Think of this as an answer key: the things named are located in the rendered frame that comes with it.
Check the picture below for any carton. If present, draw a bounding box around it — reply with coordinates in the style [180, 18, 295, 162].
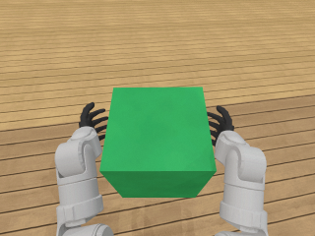
[99, 87, 217, 198]

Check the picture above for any robot left hand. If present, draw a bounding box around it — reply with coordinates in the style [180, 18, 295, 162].
[79, 102, 108, 141]

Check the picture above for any robot right forearm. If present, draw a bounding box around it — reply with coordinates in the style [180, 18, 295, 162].
[214, 130, 269, 236]

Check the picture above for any robot right hand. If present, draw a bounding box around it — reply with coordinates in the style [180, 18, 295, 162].
[207, 105, 234, 147]

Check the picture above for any robot left upper arm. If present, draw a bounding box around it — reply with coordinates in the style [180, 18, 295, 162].
[62, 223, 114, 236]

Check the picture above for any robot left forearm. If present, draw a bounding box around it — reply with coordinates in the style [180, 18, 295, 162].
[54, 126, 104, 236]

